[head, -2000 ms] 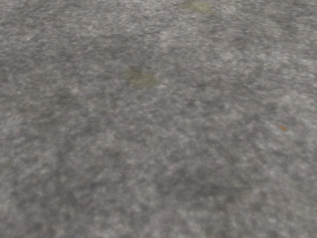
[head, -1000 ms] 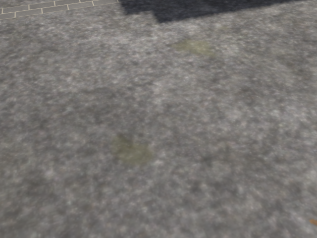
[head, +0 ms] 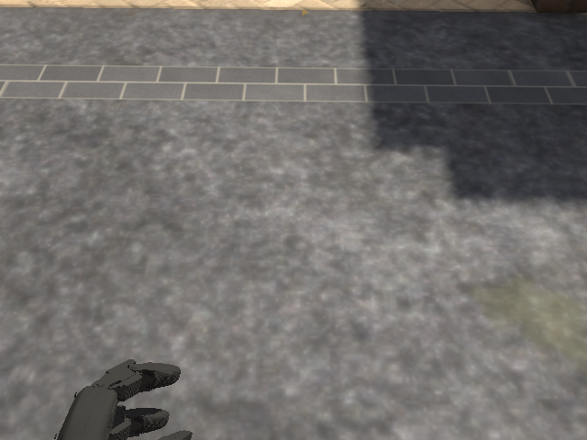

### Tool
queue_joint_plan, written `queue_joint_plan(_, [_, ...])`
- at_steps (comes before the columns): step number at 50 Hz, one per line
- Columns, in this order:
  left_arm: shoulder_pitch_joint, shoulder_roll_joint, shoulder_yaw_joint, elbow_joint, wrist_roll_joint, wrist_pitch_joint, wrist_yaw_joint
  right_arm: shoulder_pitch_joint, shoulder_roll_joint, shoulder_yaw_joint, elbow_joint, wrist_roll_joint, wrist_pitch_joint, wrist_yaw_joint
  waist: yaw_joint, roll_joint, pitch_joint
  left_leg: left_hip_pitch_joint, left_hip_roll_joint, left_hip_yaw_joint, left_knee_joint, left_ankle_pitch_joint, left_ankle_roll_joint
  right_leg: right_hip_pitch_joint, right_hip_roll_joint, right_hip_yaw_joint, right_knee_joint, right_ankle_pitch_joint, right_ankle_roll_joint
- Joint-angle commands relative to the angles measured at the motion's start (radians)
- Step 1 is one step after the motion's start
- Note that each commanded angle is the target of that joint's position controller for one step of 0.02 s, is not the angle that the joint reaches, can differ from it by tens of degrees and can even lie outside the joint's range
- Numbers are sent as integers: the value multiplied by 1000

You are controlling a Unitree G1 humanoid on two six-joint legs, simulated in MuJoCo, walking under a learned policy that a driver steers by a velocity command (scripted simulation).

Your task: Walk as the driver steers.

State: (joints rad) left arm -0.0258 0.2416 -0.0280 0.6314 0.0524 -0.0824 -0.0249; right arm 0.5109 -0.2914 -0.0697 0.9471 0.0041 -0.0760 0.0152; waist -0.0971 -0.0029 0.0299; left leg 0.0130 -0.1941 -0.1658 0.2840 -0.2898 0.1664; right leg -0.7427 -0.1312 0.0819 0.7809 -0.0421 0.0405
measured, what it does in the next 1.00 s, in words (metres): walks ahead: right foot, then left foot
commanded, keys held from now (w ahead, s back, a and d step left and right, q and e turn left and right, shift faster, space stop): w+q+shift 0.14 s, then q+shift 0.32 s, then e+shift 0.54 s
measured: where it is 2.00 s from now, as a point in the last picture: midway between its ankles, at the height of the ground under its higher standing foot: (324, 315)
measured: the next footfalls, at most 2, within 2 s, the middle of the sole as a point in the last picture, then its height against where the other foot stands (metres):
right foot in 0.14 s outside the picture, level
left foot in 0.52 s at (229, 405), level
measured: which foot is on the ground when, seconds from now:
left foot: down 0.00-0.14, up 0.16-0.50, down 0.52-0.96, up 0.98-1.00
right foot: up 0.00-0.12, down 0.14-0.52, up 0.54-0.94, down 0.96-1.00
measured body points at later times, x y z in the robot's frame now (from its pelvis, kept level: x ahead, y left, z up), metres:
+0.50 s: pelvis +0.40 -0.01 -0.02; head +0.43 +0.02 +0.43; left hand +0.27 +0.25 -0.14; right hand +0.73 -0.12 -0.08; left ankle +0.53 +0.11 -0.72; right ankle +0.33 -0.17 -0.73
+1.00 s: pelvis +0.48 -0.03 -0.01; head +0.50 -0.05 +0.43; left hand +0.51 +0.26 -0.12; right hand +0.69 -0.25 -0.13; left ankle +0.52 +0.10 -0.72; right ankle +0.49 -0.11 -0.74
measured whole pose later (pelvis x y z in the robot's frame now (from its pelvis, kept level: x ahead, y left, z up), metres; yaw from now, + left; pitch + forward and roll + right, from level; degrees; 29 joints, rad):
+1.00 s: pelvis +0.48 -0.03 -0.01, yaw +13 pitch +0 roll +2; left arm 0.28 0.26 0.06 0.71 0.02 0.08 -0.03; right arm 0.17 -0.27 -0.06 0.72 -0.03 0.04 -0.04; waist 0.03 0.02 0.02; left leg -0.44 0.06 0.19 0.71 -0.37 0.00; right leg -0.30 -0.01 -0.03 0.67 -0.37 -0.05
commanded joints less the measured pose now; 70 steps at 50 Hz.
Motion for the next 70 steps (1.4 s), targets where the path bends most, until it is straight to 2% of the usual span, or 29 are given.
queue_joint_plan(1, [-70,85,14,-81,-20,-4,1,-41,-174,-44,-86,9,-22,3,15,52,41,-259,195,-199,-100,581,68,305,102,-104,-153,176,-14])
queue_joint_plan(4, [13,149,37,-73,-21,-9,20,-59,-210,-54,-98,3,-16,-12,61,59,-49,-119,204,-219,105,841,9,481,158,-79,-280,78,-39])
queue_joint_plan(6, [362,245,83,11,-27,-18,51,-154,-255,-63,-124,-12,-23,-6,261,58,-233,-215,167,-201,525,822,-27,859,112,-44,-252,-73,-59])
queue_joint_plan(7, [571,310,108,44,3,-20,72,-171,-120,-29,-157,-16,-33,-5,315,-67,-366,-379,115,-130,867,347,-23,1092,-107,163,-236,-405,-86])
queue_joint_plan(8, [479,375,121,27,31,-17,63,-27,-9,6,-223,47,-25,-12,161,-422,-503,-644,20,0,1147,-236,-67,1248,-412,744,-427,-393,-207])
queue_joint_plan(9, [382,283,123,7,18,-8,52,-77,-113,2,-195,12,-2,-33,162,-248,-392,-760,125,40,1201,-151,-60,1132,-369,741,-442,-367,-232])
queue_joint_plan(11, [317,119,79,28,10,-9,42,-220,-132,-13,-194,-17,25,-25,159,-11,-143,-748,194,86,1119,-71,-89,867,-264,333,-400,173,-211])
queue_joint_plan(17, [263,123,78,104,-49,-31,33,-348,-33,11,-339,-37,86,37,44,-137,-16,-676,245,147,764,44,-117,585,-164,-113,-504,535,-139])
queue_joint_plan(21, [202,176,100,95,-56,-31,35,-333,-44,15,-336,-32,90,68,12,-107,-33,-340,170,277,428,375,-94,460,-84,-313,-431,456,-80])
queue_joint_plan(25, [284,228,115,86,-74,2,39,-140,-111,-19,-283,-73,77,45,-52,-52,-130,-70,101,233,292,292,2,480,-108,-286,36,504,-60])
queue_joint_plan(26, [338,192,107,97,-60,17,36,-136,-152,-31,-268,-77,62,25,-44,81,-131,29,203,122,208,611,41,363,-1,-303,334,-116,-33])
queue_joint_plan(27, [496,105,88,81,-38,44,39,-193,-232,-35,-318,-56,55,12,78,225,-213,135,518,-195,360,1493,113,224,90,-266,690,-731,-7])
queue_joint_plan(28, [591,134,86,87,-46,70,55,-171,-216,-32,-361,-5,55,4,53,127,-477,214,671,-328,305,1629,245,240,89,-76,763,-619,3])
queue_joint_plan(29, [536,131,71,102,-48,87,64,-253,-134,-7,-373,-3,63,-24,49,72,-458,92,633,-290,205,1128,251,243,80,-48,727,-506,7])
queue_joint_plan(31, [415,139,71,101,-29,105,56,-343,-34,36,-333,-17,62,-42,90,28,-223,-183,513,-171,75,646,155,287,54,-29,532,-459,-1])
queue_joint_plan(35, [438,124,86,126,-44,140,41,-320,-72,27,-275,-35,45,-45,123,36,-153,-311,464,42,46,742,106,405,89,-75,388,-432,-28])
queue_joint_plan(40, [339,74,89,82,-43,156,18,-359,-41,23,-283,-39,59,-50,112,104,-134,-294,452,138,1,310,78,374,76,-112,196,-373,-37])
queue_joint_plan(46, [340,75,98,40,-45,162,-16,-350,-91,-10,-280,-35,87,-56,121,118,-126,-311,497,210,58,88,6,509,109,-190,-90,-368,-82])
queue_joint_plan(48, [411,128,116,57,-31,148,-16,-316,-75,-18,-266,-30,102,-55,150,-53,-48,-457,416,316,290,-87,-124,600,59,-12,-385,-298,-133])
queue_joint_plan(49, [391,279,149,21,-24,143,-2,-305,-11,-4,-316,-20,112,-53,125,-345,34,-724,218,381,540,-322,-224,593,-230,475,-515,-138,-234])
queue_joint_plan(50, [435,313,165,21,-17,148,21,-438,-34,-1,-356,-41,118,-54,183,-234,74,-743,178,190,724,-336,-222,477,-247,521,-565,-46,-318])
queue_joint_plan(51, [388,281,158,21,-20,149,37,-428,-29,1,-355,-28,118,-47,133,-161,71,-715,198,127,784,-227,-216,450,-180,407,-542,-97,-307])
queue_joint_plan(53, [249,236,148,-16,-34,151,35,-379,-62,-8,-328,-30,102,-40,72,-126,37,-693,195,120,797,-53,-204,472,-55,279,-503,-86,-241])
queue_joint_plan(56, [276,203,145,-26,-53,138,22,-353,-68,-9,-311,-44,100,-28,91,-77,-69,-679,182,118,838,-23,-214,591,-17,258,-435,148,-238])
queue_joint_plan(60, [350,230,160,-18,-49,135,28,-411,-59,5,-338,-29,104,-32,141,-109,-79,-724,173,93,699,-38,-225,702,-4,339,-403,151,-246])
queue_joint_plan(63, [373,248,167,-30,-36,133,13,-445,-91,5,-346,-42,94,-14,176,-152,-96,-689,160,77,575,-70,-223,686,9,492,-526,-547,-281])
queue_joint_plan(66, [351,261,170,-40,-29,122,3,-499,-96,8,-359,-34,70,-4,179,-145,-32,-622,143,72,453,-90,-221,604,25,548,-531,-607,-285])
queue_joint_plan(68, [303,264,170,-52,-30,110,-3,-488,-89,13,-359,-23,52,-4,153,-129,-23,-497,130,70,363,-99,-210,505,50,551,-500,-559,-271])
queue_joint_plan(70, [168,249,164,-89,-33,106,-10,-350,-88,10,-324,3,40,-20,45,-106,-21,-156,123,82,190,-37,-183,253,109,513,-455,-524,-217])
Keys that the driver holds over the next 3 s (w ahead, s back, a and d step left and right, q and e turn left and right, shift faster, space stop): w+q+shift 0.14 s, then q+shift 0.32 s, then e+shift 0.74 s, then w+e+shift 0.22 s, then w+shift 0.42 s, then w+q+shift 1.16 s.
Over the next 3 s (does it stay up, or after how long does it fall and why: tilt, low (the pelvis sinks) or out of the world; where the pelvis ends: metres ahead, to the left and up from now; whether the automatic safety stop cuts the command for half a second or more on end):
stays up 1.73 -0.24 0.00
